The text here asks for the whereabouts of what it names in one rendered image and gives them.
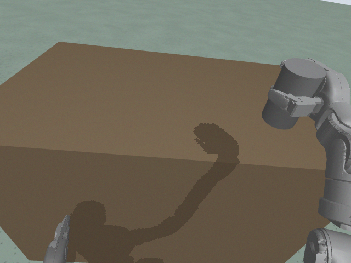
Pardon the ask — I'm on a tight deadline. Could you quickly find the right robot arm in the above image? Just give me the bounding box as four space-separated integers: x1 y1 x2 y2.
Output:
303 102 351 263

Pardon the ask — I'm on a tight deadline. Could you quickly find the left robot hand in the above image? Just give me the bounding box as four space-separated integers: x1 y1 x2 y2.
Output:
43 215 70 263

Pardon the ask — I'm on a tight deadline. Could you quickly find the right robot hand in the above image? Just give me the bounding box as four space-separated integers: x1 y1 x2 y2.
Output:
268 58 350 121

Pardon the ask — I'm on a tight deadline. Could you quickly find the can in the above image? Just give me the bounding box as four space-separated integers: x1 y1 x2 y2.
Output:
262 58 326 130

